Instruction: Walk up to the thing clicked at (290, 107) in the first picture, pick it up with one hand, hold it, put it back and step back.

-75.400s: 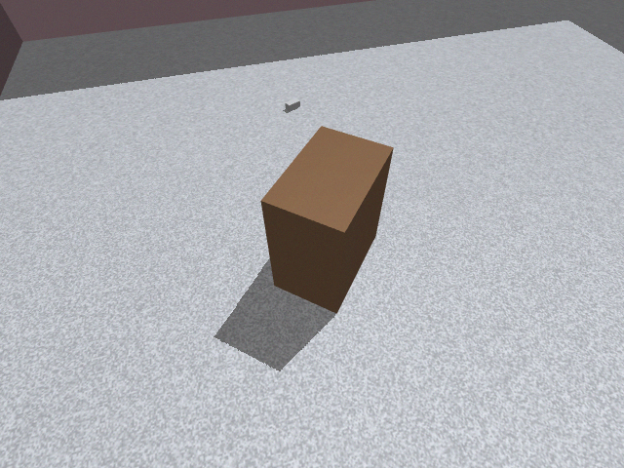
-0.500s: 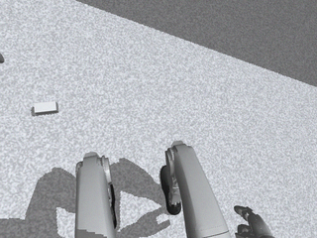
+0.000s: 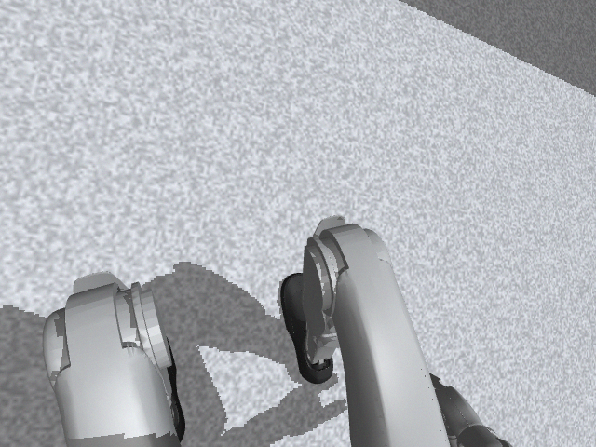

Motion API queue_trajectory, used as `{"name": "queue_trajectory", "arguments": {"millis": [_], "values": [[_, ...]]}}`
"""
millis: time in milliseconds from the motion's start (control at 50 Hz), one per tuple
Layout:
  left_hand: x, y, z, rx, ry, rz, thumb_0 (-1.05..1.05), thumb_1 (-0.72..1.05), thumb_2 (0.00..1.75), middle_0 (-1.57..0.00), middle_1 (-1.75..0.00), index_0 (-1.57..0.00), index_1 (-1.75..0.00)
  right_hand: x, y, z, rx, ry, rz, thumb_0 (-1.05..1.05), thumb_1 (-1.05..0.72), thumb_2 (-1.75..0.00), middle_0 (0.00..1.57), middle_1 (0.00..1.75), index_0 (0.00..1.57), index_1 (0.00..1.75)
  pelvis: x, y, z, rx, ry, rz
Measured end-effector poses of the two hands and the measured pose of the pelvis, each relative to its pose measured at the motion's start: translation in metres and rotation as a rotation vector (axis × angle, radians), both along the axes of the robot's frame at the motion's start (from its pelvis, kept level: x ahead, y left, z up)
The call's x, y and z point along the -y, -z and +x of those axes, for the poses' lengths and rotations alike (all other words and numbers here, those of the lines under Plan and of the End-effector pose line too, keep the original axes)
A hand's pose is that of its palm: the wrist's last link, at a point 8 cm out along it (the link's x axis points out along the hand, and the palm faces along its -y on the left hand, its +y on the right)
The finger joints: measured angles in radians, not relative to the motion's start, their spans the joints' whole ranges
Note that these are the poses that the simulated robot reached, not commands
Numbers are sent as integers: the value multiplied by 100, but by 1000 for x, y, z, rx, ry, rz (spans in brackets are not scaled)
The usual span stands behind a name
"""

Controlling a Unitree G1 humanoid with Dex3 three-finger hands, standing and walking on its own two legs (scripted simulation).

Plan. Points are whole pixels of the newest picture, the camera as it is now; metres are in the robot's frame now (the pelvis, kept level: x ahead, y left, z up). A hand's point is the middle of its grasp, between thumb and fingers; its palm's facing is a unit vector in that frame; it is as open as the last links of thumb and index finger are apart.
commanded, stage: approach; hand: left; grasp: from above
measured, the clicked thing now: out of the picture +0.50 +0.37 -0.31
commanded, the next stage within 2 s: close in in 1.42 s
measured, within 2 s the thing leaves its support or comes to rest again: neither
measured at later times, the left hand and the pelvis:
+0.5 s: hand out of the picture +0.50 +0.39 -0.18, palm faces -0.45 -0.06 -0.89, open 14.0 cm; pelvis +0.01 +0.00 -0.01, yaw -3 degrees
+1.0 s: hand out of the picture +0.49 +0.37 -0.19, palm faces -0.29 -0.09 -0.95, open 13.3 cm; pelvis +0.00 +0.00 -0.02, yaw -3 degrees
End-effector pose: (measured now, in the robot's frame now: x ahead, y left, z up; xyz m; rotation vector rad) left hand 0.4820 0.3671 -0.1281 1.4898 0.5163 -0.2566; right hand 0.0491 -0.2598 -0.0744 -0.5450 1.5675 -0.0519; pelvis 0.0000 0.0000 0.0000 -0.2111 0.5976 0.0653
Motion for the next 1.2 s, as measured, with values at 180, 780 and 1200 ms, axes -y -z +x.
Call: {"name": "queue_trajectory", "arguments": {"millis": [180, 780, 1200], "values": [[24, 37, 26, 15, 17, -28, 0, -46, 90, -15, -102, -17, -99, 4, -10, -10, -29, -9, -41, 0, -93, -90, 20, 30, 20, 30, 1, 12, 11, 21, 23, -17], [-2, 18, -22, -61, 81, -129, 0, -40, 86, -16, -102, -19, -98, 15, -9, 33, 32, -195, -70, 0, -93, -90, 20, 30, 20, 30, -2, 15, -4, 137, 27, -45], [-38, -3, 1, -54, -119, 128, 0, -30, 77, -22, -99, -26, -94, -2, 12, 25, 99, -83, 25, 0, -93, -91, 20, 30, 20, 30, -6, 21, 4, 57, 26, -34]]}}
